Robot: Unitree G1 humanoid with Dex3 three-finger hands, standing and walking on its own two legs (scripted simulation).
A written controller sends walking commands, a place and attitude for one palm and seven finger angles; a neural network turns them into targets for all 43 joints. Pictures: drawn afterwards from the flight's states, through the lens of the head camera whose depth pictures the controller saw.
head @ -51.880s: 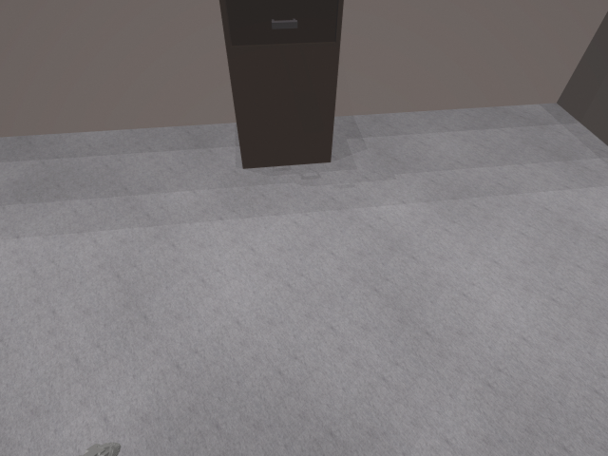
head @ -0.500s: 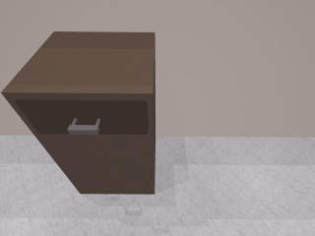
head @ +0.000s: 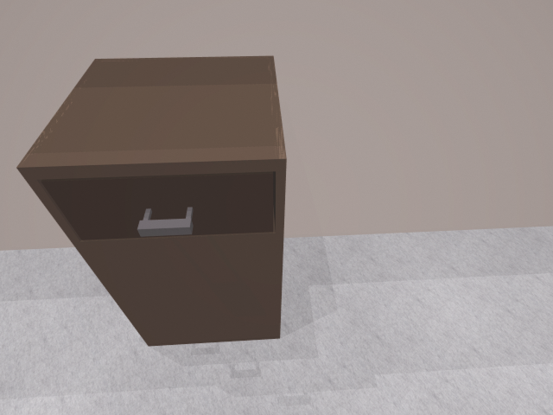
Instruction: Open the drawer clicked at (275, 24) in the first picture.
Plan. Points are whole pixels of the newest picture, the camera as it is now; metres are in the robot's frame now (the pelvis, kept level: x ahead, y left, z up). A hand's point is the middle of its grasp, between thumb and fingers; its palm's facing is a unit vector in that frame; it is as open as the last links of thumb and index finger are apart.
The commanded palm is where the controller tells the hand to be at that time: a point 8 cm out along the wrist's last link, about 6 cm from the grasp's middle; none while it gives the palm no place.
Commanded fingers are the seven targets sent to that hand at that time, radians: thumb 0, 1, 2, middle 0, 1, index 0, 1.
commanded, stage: look again from close up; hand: left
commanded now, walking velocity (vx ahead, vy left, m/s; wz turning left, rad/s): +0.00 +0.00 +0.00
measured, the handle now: (167, 219) +0.48 +0.25 -0.04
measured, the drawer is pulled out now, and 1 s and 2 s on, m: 0.00 0.00 0.00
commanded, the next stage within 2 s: raise the hand with hooked fingers in 0.06 s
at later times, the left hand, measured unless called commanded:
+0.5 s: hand (142, 378) +0.18 +0.21 -0.05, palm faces -0.01 -0.15 -0.99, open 8.2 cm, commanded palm +0.14 +0.23 -0.02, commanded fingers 0.00 0.48 0.72 -0.23 -0.57 -0.23 -0.57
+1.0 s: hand (147, 342) +0.22 +0.21 -0.01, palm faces -0.03 -0.10 -0.99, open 11.1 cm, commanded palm +0.20 +0.21 +0.05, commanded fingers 0.00 -0.10 0.47 -0.27 -0.94 -0.27 -0.94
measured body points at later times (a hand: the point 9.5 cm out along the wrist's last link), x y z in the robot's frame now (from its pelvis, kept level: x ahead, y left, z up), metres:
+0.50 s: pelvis -0.02 -0.02 -0.03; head +0.00 -0.05 +0.41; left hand +0.18 +0.22 +0.00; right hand +0.20 -0.27 -0.11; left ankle +0.00 +0.07 -0.73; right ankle -0.02 -0.10 -0.73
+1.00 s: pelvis +0.00 -0.05 -0.02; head +0.03 -0.08 +0.42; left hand +0.22 +0.21 +0.04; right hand +0.20 -0.26 -0.13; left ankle +0.01 +0.09 -0.73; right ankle -0.02 -0.10 -0.73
